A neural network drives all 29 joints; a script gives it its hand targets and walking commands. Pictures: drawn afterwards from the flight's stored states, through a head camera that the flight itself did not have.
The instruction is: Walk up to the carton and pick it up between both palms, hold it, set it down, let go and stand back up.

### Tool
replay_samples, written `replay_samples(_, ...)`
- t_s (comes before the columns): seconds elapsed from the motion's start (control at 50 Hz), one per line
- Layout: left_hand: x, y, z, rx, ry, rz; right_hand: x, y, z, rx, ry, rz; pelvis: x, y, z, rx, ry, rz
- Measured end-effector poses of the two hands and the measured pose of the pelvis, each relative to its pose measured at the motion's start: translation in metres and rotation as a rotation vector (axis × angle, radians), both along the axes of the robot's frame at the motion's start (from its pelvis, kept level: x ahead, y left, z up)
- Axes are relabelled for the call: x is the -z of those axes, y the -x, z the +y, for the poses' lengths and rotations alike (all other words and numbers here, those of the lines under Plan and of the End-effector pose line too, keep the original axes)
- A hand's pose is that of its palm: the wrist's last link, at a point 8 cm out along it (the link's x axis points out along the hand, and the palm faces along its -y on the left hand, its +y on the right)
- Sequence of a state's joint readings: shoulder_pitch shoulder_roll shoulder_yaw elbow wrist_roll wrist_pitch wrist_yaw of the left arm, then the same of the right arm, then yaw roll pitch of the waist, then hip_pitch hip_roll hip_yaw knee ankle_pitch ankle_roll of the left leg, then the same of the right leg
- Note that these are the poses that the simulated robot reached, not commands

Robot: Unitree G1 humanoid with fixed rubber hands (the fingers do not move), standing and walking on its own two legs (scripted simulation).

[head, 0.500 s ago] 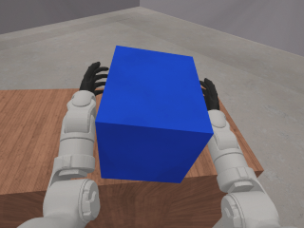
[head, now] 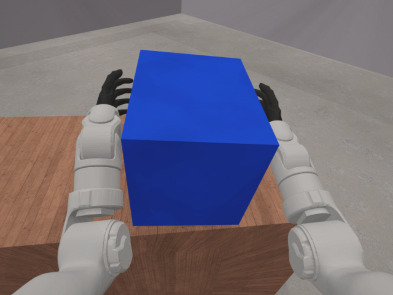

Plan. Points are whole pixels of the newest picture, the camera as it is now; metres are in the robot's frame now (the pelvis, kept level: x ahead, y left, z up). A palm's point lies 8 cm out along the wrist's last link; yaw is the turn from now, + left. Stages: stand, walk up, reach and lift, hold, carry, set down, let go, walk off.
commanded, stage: reach and lift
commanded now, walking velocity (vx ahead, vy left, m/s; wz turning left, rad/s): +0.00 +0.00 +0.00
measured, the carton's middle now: (189, 137) +0.39 +0.01 +0.14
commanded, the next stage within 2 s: hold in 1.30 s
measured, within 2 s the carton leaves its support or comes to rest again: neither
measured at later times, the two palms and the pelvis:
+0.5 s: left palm (98, 88) +0.37 +0.17 +0.27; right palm (275, 99) +0.37 -0.15 +0.25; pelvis +0.00 +0.00 +0.00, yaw +0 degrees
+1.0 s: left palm (97, 78) +0.38 +0.17 +0.28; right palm (278, 86) +0.38 -0.15 +0.27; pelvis +0.00 +0.00 +0.00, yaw +0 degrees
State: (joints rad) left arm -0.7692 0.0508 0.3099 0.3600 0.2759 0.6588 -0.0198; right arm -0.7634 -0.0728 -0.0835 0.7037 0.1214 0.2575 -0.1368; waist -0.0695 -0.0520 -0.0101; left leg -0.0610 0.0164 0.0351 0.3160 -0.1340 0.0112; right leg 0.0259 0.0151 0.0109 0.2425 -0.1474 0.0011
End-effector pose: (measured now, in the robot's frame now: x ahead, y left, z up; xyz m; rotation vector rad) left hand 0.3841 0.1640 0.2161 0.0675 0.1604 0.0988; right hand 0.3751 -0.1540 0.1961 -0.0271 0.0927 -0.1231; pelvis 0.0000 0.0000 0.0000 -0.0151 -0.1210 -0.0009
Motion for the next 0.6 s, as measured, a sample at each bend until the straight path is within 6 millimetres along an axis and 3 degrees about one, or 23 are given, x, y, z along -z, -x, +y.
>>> replay_samples(0.16,-0.028,0.015,0.004,-0.021,0.002,-0.088,-0.032,0.006,0.003,-0.02,-0.011,-0.084,0.0,0.001,0.0,0.0,0.0,-0.002)
replay_samples(0.3,-0.028,0.017,0.007,-0.034,0.013,-0.019,-0.028,0.006,0.007,-0.032,-0.005,-0.016,0.0,0.005,0.001,0.0,0.001,-0.011)
replay_samples(0.48,-0.05,0.015,0.004,-0.037,0.011,-0.062,-0.052,0.002,0.004,-0.034,0.002,-0.058,0.0,0.005,0.0,0.0,0.001,-0.01)
replay_samples(0.6,-0.046,0.011,0.008,-0.046,0.016,-0.016,-0.051,-0.003,0.007,-0.042,-0.004,-0.011,0.0,0.004,0.0,0.0,0.001,-0.009)
